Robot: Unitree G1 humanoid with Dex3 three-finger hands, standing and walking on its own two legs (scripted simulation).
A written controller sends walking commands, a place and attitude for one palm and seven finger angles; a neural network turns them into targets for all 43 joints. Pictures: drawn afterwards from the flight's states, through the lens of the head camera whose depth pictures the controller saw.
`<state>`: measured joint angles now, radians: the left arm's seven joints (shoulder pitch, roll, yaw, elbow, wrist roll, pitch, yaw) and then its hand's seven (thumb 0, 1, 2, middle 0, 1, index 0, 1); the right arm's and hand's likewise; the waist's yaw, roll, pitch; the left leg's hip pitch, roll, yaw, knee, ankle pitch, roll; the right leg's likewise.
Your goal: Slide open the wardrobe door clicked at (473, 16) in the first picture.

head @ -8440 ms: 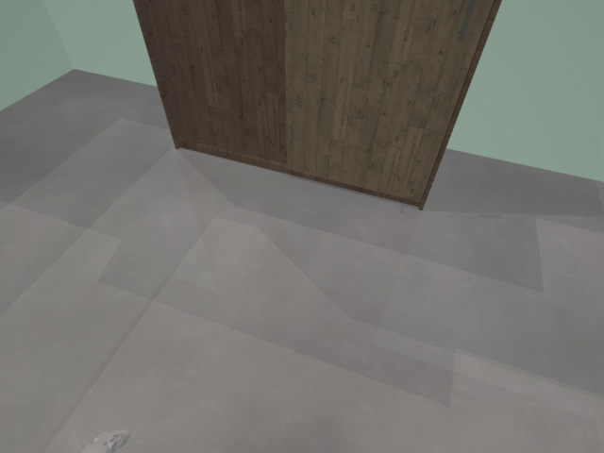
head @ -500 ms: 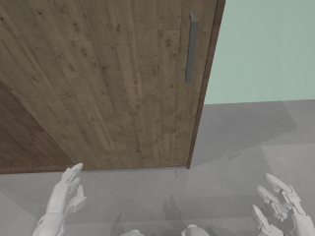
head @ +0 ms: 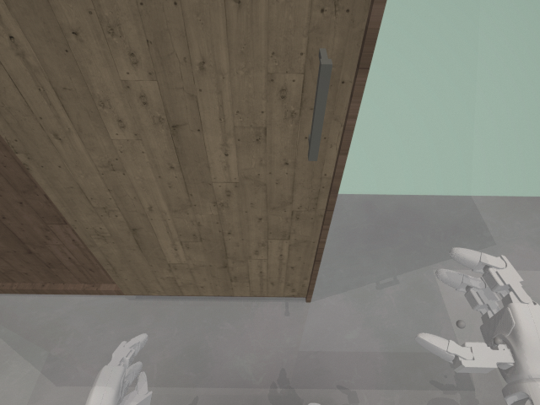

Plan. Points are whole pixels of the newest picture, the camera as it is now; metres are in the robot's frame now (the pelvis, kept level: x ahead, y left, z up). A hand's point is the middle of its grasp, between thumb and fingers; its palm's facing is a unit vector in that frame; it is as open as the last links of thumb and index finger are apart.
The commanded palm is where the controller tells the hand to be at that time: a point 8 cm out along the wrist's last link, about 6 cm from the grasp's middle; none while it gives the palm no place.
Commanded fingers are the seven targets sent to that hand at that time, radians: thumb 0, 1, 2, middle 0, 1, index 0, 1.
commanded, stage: raise the hand with hooked fingers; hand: right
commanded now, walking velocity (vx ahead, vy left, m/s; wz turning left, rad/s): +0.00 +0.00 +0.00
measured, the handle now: (317, 109) +0.56 -0.05 +0.15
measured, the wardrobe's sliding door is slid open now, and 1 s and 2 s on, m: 0.00 0.00 0.00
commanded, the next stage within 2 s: move the hooked fingers beside the handle in 1.12 s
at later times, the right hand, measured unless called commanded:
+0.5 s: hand (518, 273) +0.25 -0.26 +0.15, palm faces +0.06 +1.00 -0.07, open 13.9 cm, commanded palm +0.23 -0.31 +0.16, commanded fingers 0.00 0.50 -0.30 0.30 1.20 0.30 1.20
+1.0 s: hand (512, 254) +0.27 -0.25 +0.16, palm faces +0.06 +1.00 -0.03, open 14.0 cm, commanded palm +0.24 -0.30 +0.17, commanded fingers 0.00 0.50 -0.30 0.30 1.20 0.30 1.20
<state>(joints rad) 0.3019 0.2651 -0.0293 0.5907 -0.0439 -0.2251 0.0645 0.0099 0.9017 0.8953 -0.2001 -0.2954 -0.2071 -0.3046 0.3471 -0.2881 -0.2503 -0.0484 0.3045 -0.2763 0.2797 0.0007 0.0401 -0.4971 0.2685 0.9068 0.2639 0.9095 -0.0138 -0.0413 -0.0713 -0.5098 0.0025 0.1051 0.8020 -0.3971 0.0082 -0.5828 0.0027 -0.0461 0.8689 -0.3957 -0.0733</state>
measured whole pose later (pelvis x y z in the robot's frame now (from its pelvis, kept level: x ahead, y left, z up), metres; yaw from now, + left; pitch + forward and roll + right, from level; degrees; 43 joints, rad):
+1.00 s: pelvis +0.00 +0.02 +0.03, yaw +0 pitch -2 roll +1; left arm 0.26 0.28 -0.06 0.60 -0.07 -0.23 0.11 0.01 0.90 0.90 -0.20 -0.30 -0.21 -0.30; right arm -0.03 -0.43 -0.45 0.23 0.35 -0.01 0.46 -0.01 0.50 -0.30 0.31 1.20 0.30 1.20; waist -0.03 -0.04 -0.01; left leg -0.23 -0.02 0.10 0.52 -0.27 0.04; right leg -0.29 -0.01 -0.05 0.58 -0.27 -0.04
